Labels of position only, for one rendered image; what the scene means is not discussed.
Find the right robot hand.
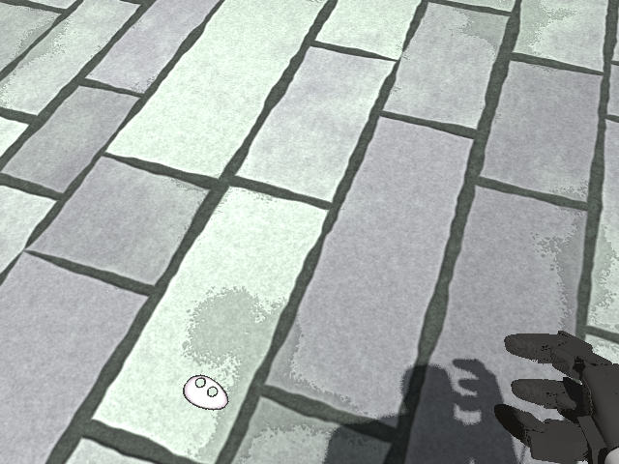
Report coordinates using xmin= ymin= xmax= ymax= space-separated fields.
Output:
xmin=494 ymin=331 xmax=619 ymax=464

